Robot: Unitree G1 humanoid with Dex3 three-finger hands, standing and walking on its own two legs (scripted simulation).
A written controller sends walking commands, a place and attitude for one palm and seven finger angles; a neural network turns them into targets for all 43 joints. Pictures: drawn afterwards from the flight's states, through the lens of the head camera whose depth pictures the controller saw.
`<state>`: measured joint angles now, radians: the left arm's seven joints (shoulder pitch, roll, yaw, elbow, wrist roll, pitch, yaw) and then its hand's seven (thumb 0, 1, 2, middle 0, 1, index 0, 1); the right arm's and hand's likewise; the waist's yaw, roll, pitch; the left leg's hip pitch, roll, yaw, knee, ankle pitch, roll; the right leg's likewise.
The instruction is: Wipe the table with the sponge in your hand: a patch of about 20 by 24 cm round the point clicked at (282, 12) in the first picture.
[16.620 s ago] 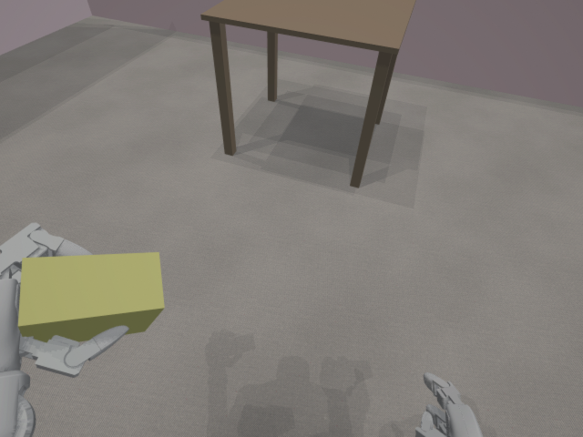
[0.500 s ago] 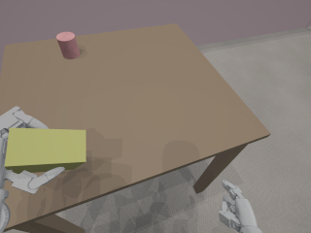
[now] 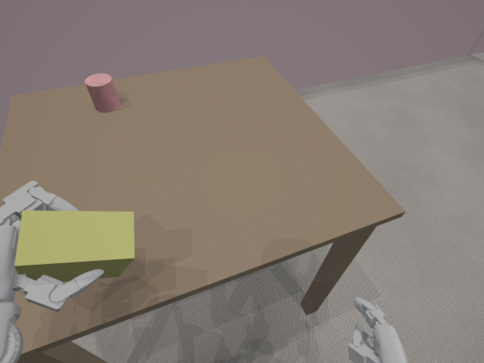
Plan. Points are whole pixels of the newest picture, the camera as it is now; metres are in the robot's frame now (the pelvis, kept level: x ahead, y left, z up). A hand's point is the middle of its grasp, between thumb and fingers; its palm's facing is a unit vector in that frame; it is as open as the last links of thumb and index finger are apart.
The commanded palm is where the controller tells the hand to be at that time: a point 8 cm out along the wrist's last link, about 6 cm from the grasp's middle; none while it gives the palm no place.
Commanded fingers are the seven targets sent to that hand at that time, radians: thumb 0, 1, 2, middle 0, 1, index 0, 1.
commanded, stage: shuffle to correct the standing spot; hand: left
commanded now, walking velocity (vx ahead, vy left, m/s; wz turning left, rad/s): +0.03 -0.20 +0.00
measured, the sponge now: (94, 248) +0.23 +0.22 +0.13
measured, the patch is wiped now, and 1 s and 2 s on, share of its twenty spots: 0.00 0.00 0.00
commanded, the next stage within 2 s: come to a stop and stand still in 0.46 s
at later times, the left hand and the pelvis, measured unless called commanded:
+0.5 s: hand (104, 242) +0.22 +0.20 +0.15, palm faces +0.30 -0.86 -0.41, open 10.0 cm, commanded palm +0.17 +0.23 +0.17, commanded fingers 0.00 0.10 1.30 -1.20 -1.60 -1.20 -1.60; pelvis +0.00 -0.05 -0.01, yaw -1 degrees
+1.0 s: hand (50, 213) +0.24 +0.25 +0.19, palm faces +0.48 -0.75 -0.45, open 10.0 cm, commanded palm +0.15 +0.24 +0.17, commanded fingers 0.00 0.10 1.30 -1.20 -1.60 -1.20 -1.60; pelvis -0.02 -0.04 -0.01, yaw -1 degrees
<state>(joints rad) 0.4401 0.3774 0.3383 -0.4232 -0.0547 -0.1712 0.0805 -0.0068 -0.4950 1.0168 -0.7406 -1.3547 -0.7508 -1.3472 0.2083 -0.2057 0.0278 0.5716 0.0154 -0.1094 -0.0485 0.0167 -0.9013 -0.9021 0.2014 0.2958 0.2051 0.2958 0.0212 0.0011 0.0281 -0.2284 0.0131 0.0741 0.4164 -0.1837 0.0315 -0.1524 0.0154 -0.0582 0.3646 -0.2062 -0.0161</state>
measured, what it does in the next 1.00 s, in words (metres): stands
